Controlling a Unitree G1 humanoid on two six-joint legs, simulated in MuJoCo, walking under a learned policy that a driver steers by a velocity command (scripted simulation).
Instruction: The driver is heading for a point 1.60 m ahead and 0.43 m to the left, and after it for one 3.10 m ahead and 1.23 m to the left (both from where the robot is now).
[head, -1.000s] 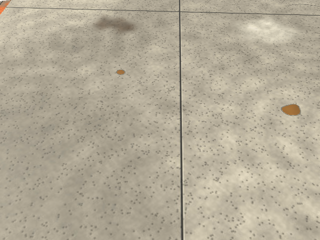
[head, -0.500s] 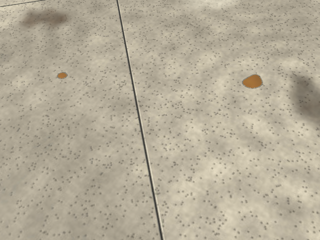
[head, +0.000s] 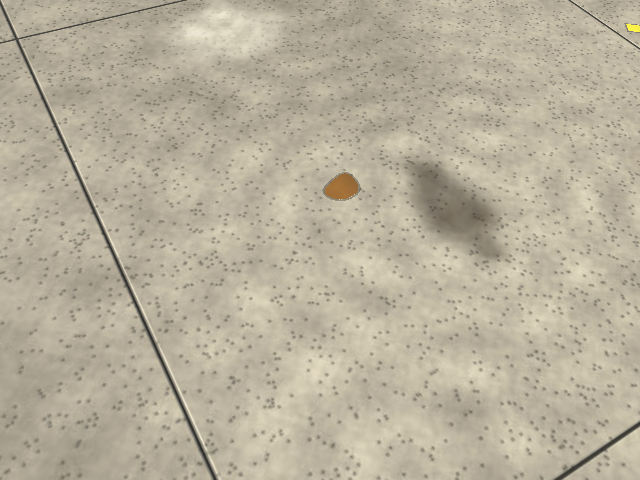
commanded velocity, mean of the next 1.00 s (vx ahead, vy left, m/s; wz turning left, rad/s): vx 0.00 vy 0.00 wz -0.07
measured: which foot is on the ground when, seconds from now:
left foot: down 0.00-1.00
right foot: up 0.00-0.10, down 0.12-1.00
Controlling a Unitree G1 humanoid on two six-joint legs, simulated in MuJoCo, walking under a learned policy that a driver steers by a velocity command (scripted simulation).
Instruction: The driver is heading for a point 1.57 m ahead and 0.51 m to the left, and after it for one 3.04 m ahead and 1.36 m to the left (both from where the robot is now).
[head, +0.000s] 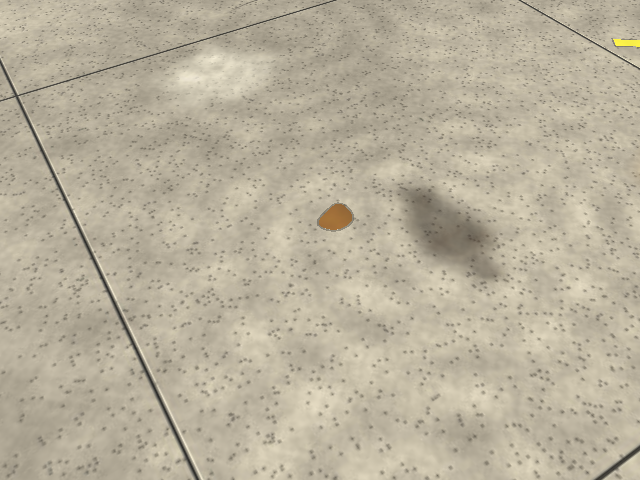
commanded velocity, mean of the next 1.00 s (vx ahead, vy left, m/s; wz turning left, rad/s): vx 0.15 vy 0.00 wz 0.00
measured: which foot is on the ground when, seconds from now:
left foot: down 0.00-1.00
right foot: down 0.00-0.72, up 0.74-1.00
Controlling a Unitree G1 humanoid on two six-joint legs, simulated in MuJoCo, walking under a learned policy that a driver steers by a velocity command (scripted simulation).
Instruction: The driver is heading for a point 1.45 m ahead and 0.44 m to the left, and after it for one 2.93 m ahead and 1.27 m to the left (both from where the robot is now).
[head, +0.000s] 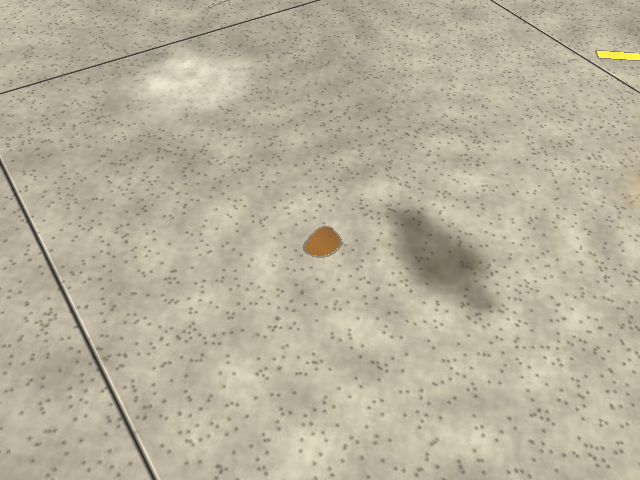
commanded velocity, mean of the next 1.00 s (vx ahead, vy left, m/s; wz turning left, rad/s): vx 0.49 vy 0.00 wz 0.00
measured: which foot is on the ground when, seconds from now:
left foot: down 0.00-0.20, up 0.22-0.68, down 0.70-1.00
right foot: up 0.00-0.16, down 0.18-0.70, up 0.72-1.00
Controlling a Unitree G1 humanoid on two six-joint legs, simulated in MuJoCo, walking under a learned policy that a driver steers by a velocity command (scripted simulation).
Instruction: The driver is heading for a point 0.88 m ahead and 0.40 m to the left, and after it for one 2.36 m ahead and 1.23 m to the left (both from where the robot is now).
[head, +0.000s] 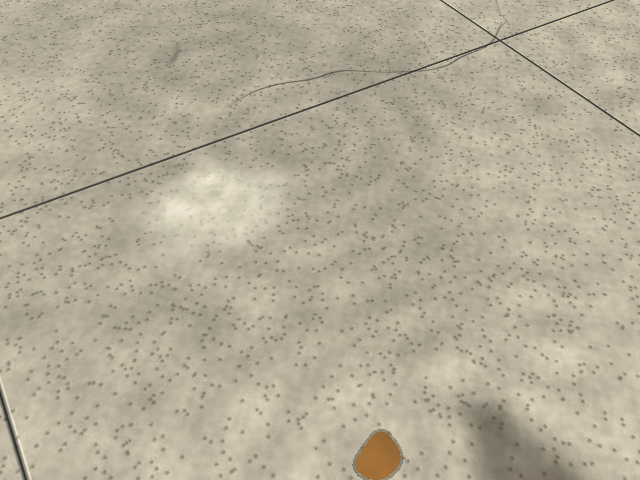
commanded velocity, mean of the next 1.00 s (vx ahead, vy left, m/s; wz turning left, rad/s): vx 0.50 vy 0.00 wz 0.46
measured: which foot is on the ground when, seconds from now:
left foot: down 0.00-0.28, up 0.30-0.78, down 0.80-1.00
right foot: up 0.00-0.24, down 0.26-0.82, up 0.84-1.00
